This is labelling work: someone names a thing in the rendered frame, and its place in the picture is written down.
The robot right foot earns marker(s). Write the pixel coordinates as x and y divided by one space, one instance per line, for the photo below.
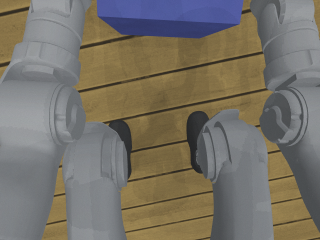
194 125

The robot foot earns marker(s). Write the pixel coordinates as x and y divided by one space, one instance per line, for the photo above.
194 125
124 133

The carton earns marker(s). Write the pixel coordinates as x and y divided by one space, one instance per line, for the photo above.
170 18

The robot right forearm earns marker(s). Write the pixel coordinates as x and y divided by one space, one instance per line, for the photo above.
290 42

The robot left forearm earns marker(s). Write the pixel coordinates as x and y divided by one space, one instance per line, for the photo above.
49 51

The robot left foot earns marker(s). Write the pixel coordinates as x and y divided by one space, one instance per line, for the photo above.
124 133

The left robot upper arm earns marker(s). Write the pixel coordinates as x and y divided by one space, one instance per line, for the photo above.
38 119

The right robot upper arm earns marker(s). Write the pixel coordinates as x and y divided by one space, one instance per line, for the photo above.
291 119

